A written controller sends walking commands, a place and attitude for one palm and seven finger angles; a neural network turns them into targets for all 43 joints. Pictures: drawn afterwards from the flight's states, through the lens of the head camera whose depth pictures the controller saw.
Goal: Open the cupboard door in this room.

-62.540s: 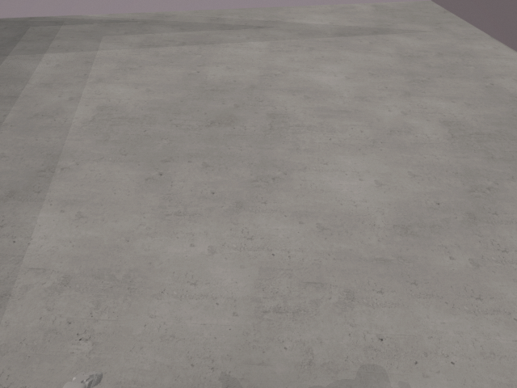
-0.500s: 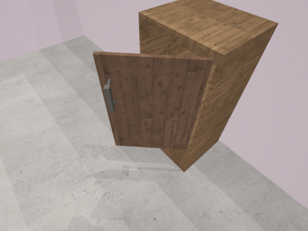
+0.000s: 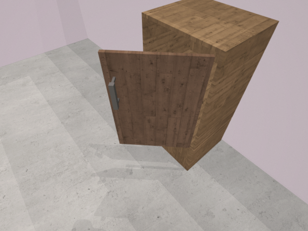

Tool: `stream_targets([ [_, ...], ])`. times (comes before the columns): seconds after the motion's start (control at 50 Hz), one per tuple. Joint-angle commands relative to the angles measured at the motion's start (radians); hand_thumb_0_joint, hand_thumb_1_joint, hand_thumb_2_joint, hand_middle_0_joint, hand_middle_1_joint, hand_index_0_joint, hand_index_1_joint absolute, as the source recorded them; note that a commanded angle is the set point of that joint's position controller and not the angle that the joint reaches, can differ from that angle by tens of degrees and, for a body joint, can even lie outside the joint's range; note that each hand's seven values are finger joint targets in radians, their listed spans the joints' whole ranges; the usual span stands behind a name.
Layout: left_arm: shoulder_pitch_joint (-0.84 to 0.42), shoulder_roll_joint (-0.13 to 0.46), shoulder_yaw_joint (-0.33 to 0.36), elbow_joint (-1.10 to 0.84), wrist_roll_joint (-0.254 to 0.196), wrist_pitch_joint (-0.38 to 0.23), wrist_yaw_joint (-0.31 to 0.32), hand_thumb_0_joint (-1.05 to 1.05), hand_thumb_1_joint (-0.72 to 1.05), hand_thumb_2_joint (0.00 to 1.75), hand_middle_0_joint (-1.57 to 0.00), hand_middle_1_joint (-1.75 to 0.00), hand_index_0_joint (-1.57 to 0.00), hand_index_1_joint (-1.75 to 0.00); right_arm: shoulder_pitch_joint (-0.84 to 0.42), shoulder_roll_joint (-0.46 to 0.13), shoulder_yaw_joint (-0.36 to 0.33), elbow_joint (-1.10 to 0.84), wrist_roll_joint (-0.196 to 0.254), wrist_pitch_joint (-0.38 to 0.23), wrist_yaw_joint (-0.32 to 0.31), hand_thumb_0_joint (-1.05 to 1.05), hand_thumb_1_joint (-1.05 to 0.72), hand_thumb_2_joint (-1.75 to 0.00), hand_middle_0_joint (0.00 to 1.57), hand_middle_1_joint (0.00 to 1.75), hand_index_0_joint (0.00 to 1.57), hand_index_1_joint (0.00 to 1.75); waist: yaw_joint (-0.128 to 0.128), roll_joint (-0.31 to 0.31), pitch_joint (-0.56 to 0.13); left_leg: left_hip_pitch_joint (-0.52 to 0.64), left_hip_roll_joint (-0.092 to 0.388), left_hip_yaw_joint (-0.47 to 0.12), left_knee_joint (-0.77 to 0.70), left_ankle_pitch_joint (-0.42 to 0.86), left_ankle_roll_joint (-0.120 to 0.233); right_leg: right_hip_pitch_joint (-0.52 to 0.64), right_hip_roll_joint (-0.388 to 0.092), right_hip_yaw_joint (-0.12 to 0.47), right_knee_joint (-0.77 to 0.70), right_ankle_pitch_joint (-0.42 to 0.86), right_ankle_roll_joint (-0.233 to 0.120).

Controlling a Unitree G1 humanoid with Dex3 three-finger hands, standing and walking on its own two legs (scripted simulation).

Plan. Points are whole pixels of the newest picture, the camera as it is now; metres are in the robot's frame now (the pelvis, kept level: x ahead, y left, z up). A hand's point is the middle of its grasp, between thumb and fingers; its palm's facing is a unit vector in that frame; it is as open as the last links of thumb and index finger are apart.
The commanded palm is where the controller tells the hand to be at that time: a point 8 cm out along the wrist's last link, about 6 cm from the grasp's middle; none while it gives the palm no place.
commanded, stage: look again from close up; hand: left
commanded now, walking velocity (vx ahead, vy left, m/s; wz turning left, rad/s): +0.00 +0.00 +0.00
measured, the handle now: (115, 93) +0.62 +0.19 -0.04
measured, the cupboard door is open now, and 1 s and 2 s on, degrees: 45 45 45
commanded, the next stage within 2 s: shuffle to correct the standing spot in 0.30 s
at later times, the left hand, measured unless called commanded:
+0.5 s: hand out of the picture -0.03 +0.18 -0.18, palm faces +0.03 -0.99 -0.16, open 7.4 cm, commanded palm none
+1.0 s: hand out of the picture +0.02 +0.16 -0.18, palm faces +0.02 -0.99 -0.14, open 7.4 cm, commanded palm none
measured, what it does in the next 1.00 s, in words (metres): shifts its weight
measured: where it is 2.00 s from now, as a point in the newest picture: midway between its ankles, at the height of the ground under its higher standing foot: outside the picture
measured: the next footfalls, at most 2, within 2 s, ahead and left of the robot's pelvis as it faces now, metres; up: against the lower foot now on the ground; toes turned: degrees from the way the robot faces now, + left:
left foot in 1.20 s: +0.16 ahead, +0.11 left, +0.00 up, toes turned +3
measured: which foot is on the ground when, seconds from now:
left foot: down 0.00-1.00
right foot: down 0.00-1.00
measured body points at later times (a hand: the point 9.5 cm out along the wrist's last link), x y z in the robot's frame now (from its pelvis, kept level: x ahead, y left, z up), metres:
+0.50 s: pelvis -0.02 +0.02 +0.00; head -0.03 +0.02 +0.45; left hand -0.04 +0.23 -0.16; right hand -0.03 -0.20 -0.16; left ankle +0.00 +0.10 -0.74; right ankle +0.01 -0.11 -0.74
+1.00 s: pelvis +0.05 +0.01 -0.01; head +0.06 +0.01 +0.44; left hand +0.02 +0.21 -0.17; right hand +0.02 -0.20 -0.17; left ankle +0.00 +0.10 -0.74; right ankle +0.02 -0.10 -0.74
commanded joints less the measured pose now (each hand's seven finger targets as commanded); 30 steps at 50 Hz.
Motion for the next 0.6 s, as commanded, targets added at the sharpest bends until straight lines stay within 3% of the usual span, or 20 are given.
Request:
stream_targets([
  [0.0,0.050,0.100,0.026,-0.052,0.005,-0.008,-0.001,0.00,0.90,0.90,-0.20,-0.30,-0.20,-0.30,0.063,-0.077,-0.007,-0.050,0.001,-0.013,0.006,0.00,-0.90,-0.90,0.20,0.30,0.20,0.30,0.009,-0.041,0.082,-0.071,0.079,-0.128,-0.136,0.040,0.005,-0.063,-0.094,0.123,-0.114,0.015,-0.030],
  [0.12,0.054,0.108,0.032,-0.073,0.006,0.000,-0.006,0.00,0.90,0.90,-0.20,-0.30,-0.20,-0.30,0.065,-0.097,-0.010,-0.058,-0.002,-0.016,0.008,0.00,-0.90,-0.90,0.20,0.30,0.20,0.30,0.016,0.006,0.073,-0.110,0.085,-0.159,-0.205,-0.078,0.014,-0.032,-0.083,0.102,-0.103,0.000,-0.024],
  [0.26,0.060,0.112,0.034,-0.088,0.006,0.000,-0.008,0.00,0.90,0.90,-0.20,-0.30,-0.20,-0.30,0.070,-0.105,-0.012,-0.054,0.000,-0.020,0.008,0.00,-0.90,-0.90,0.20,0.30,0.20,0.30,0.020,-0.023,0.045,-0.104,0.089,-0.164,-0.219,-0.068,0.016,-0.006,-0.089,0.096,-0.110,0.031,-0.018],
  [0.38,0.069,0.106,0.035,-0.082,0.006,0.000,-0.007,0.00,0.90,0.90,-0.20,-0.30,-0.20,-0.30,0.075,-0.099,-0.013,-0.038,0.001,-0.020,0.009,0.00,-0.90,-0.90,0.20,0.30,0.20,0.30,0.020,-0.011,0.042,-0.095,0.092,-0.165,-0.232,-0.067,0.016,-0.003,-0.091,0.093,-0.112,0.049,-0.016],
  [0.48,0.104,0.092,0.045,-0.079,0.019,0.006,-0.018,0.00,0.90,0.90,-0.20,-0.30,-0.20,-0.30,0.076,-0.120,-0.026,-0.035,-0.007,-0.007,0.014,0.00,-0.90,-0.90,0.20,0.30,0.20,0.30,0.028,0.012,0.086,-0.154,0.110,-0.189,-0.263,-0.362,0.039,-0.049,-0.058,0.062,-0.068,-0.192,-0.025],
  [0.52,0.120,0.089,0.049,-0.080,0.020,0.004,-0.022,0.00,0.90,0.90,-0.20,-0.30,-0.20,-0.30,0.072,-0.116,-0.029,-0.040,-0.008,-0.005,0.015,0.00,-0.90,-0.90,0.20,0.30,0.20,0.30,0.034,-0.011,0.120,-0.187,0.101,-0.185,-0.240,-0.374,0.044,-0.062,-0.057,0.082,-0.073,-0.221,-0.034],
  [0.58,0.134,0.086,0.055,-0.082,0.017,-0.005,-0.025,0.00,0.90,0.90,-0.20,-0.30,-0.20,-0.30,0.086,-0.096,-0.027,-0.041,-0.006,-0.015,0.015,0.00,-0.90,-0.90,0.20,0.30,0.20,0.30,0.026,-0.003,0.109,-0.152,0.085,-0.166,-0.192,-0.307,0.046,-0.083,-0.068,0.120,-0.079,-0.218,-0.054],
])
